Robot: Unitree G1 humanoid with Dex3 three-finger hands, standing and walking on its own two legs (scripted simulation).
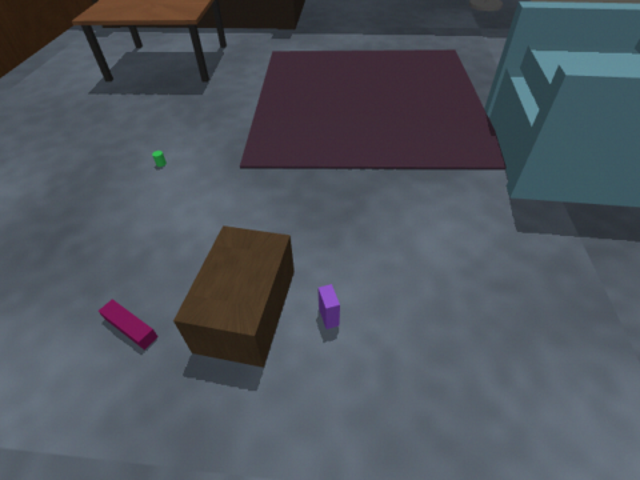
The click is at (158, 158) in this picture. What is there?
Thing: low tin
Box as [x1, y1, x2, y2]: [152, 151, 165, 166]
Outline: 153,152 152,154 156,164 158,166 164,165 165,160 162,152
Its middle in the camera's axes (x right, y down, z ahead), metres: -0.85 -0.42 +2.07
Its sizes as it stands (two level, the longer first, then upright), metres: 0.053 0.053 0.068
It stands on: the floor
